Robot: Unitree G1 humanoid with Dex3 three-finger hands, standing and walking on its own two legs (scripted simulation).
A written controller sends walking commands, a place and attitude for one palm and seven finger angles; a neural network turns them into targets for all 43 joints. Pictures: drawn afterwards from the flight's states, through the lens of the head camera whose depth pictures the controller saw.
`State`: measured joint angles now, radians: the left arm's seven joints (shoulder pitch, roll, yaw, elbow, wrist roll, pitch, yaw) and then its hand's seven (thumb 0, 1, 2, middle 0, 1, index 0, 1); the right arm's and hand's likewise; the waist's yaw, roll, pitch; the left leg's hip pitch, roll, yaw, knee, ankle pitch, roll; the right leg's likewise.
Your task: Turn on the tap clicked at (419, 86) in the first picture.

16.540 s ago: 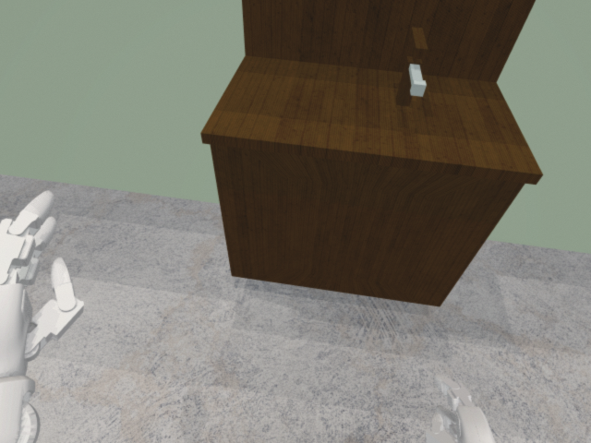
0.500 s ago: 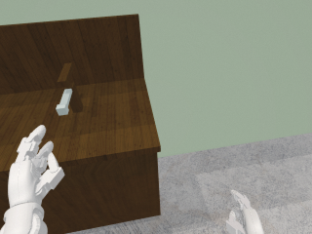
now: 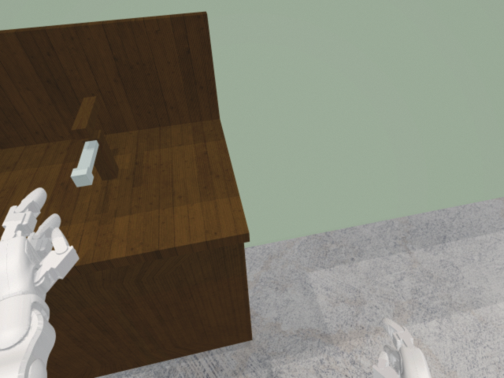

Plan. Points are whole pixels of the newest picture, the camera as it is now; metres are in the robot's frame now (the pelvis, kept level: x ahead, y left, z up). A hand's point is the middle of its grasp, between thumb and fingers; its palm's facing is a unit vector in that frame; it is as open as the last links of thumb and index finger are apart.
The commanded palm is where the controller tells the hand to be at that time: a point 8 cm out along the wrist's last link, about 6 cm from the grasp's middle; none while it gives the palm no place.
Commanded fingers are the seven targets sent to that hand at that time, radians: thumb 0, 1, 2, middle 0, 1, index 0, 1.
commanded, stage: reach beside the lever's end, fingers flat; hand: left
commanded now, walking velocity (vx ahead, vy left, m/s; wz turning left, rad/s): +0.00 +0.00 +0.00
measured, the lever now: (82, 176) +0.42 +0.39 +0.09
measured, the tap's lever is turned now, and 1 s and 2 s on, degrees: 0 0 0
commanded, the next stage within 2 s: push the lever round in 2.00 s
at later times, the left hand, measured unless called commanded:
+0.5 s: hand (60, 223) +0.28 +0.34 +0.12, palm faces +0.53 -0.85 -0.06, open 7.6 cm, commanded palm +0.24 +0.37 +0.12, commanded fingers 0.00 0.90 0.90 -0.18 -0.23 -0.18 -0.23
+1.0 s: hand (55, 206) +0.33 +0.38 +0.10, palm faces +0.56 -0.83 -0.06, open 7.7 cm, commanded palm +0.29 +0.42 +0.10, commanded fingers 0.00 0.90 0.90 -0.16 -0.17 -0.16 -0.17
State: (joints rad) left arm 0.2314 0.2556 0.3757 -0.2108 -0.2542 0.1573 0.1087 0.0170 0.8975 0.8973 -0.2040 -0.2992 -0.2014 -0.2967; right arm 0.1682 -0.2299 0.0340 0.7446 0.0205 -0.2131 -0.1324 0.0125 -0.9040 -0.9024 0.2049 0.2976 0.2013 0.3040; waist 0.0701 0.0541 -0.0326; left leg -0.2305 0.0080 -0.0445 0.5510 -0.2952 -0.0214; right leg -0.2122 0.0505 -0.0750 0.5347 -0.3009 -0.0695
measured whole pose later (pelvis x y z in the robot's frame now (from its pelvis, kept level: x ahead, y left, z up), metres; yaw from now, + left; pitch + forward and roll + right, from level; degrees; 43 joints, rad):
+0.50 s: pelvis +0.00 +0.03 +0.00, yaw +0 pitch +1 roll -1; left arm -0.05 0.31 0.43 0.13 -0.22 0.07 0.07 0.02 0.90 0.90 -0.19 -0.25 -0.18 -0.25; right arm 0.17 -0.22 0.04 0.74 0.02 -0.20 -0.14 0.01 -0.90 -0.90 0.21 0.30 0.20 0.30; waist 0.05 0.03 -0.03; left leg -0.30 -0.02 -0.02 0.58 -0.29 0.02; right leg -0.27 0.02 -0.06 0.54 -0.29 -0.03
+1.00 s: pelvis -0.01 +0.03 -0.01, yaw +0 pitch +5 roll -1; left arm -0.31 0.45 0.55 0.56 -0.17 -0.06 0.00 0.02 0.90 0.90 -0.17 -0.19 -0.16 -0.19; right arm 0.24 -0.25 0.03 0.74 0.02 -0.14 -0.13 0.01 -0.90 -0.90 0.21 0.30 0.20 0.30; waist 0.01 0.02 -0.05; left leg -0.42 -0.01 -0.03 0.65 -0.31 0.02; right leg -0.39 0.03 -0.06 0.60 -0.29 -0.03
